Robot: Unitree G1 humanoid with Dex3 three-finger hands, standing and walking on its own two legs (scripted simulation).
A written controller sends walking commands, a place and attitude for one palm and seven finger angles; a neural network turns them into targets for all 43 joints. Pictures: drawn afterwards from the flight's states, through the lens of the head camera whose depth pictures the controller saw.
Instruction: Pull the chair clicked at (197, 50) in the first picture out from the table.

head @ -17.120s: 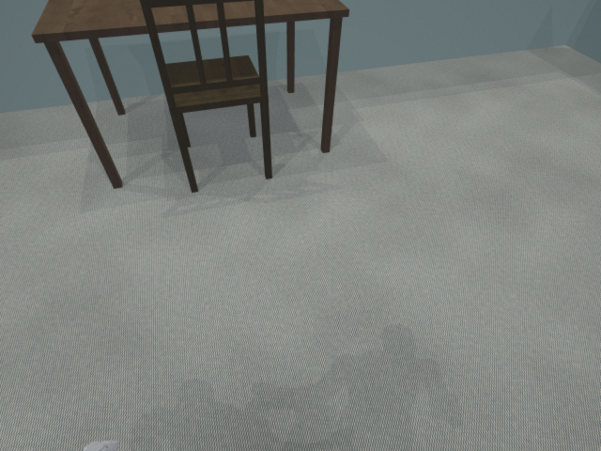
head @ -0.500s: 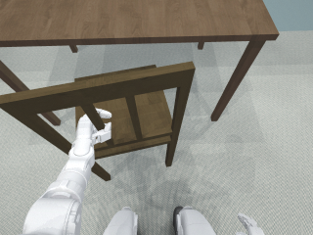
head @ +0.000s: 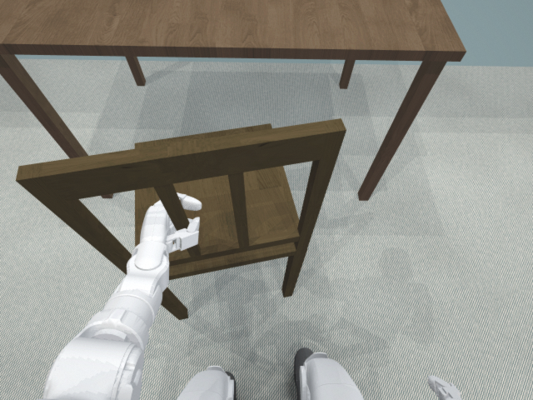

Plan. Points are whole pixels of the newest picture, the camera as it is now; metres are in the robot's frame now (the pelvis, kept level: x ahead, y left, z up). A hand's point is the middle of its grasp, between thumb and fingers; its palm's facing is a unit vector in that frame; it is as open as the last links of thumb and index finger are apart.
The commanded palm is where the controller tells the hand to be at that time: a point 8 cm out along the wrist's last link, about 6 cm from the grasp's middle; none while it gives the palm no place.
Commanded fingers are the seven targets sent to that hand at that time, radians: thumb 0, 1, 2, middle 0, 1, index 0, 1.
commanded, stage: step backward, pulling the chair out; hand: left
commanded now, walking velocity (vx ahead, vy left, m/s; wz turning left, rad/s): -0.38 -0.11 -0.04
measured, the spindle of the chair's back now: (181, 223) +0.40 +0.15 -0.06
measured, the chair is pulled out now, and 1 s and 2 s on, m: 0.33 0.48 0.60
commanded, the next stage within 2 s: stop walking, hand still on the chair in 1.02 s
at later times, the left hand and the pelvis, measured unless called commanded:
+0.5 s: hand (176, 282) +0.29 +0.15 -0.06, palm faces +0.01 -0.98 -0.19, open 5.4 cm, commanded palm +0.29 +0.20 -0.05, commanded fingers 0.00 0.90 0.90 -0.50 -1.45 -0.50 -1.45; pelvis -0.09 +0.01 +0.00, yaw -3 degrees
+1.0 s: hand (167, 323) +0.23 +0.15 -0.06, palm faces +0.06 -0.98 -0.19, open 5.4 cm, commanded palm +0.22 +0.20 -0.05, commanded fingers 0.00 0.90 0.90 -0.50 -1.45 -0.50 -1.45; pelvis -0.15 -0.01 +0.00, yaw -5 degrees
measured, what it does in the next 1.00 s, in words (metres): walks backwards: right foot, then right foot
